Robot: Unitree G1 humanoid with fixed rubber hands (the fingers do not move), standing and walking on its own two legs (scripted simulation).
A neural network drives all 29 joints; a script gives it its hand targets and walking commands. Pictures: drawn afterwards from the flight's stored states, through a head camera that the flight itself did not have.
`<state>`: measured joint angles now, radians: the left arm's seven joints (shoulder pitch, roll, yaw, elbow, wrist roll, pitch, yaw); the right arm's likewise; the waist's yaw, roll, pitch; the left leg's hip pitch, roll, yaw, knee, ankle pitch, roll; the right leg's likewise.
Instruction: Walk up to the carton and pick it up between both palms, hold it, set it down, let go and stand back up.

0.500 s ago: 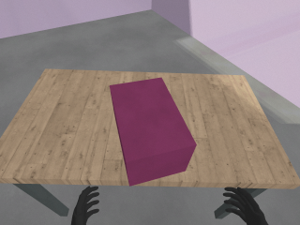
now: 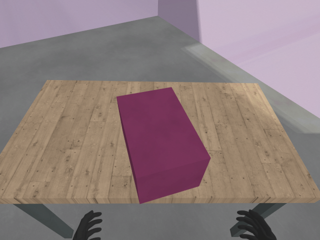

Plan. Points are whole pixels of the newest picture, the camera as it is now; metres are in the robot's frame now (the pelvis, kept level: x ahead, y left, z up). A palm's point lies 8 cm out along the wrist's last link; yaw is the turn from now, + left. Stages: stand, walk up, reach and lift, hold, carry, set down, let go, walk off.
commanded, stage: set down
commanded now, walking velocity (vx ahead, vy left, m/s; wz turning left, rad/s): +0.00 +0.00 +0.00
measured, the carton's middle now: (156, 140) +0.43 +0.04 -0.03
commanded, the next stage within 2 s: let go in 0.34 s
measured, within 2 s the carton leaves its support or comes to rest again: neither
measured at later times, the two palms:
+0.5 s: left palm out of the picture +0.14 +0.23 -0.08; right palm out of the picture +0.15 -0.21 -0.08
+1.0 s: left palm out of the picture +0.13 +0.27 -0.11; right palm out of the picture +0.11 -0.25 -0.11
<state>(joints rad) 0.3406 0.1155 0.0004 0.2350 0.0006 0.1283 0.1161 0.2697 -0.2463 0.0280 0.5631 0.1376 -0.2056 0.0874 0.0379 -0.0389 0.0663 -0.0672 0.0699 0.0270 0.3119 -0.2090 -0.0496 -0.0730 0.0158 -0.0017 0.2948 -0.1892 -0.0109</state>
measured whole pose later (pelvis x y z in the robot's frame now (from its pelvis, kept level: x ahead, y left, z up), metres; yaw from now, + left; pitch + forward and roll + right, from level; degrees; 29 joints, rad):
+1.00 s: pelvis +0.00 +0.00 -0.01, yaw +1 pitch -2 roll +0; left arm 0.17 0.29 0.02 0.75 0.03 0.03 0.01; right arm 0.20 -0.25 -0.01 0.87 -0.03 -0.07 0.01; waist 0.02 -0.05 0.02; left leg -0.13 0.05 0.02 0.43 -0.27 -0.04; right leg -0.15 -0.01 -0.01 0.46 -0.28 0.00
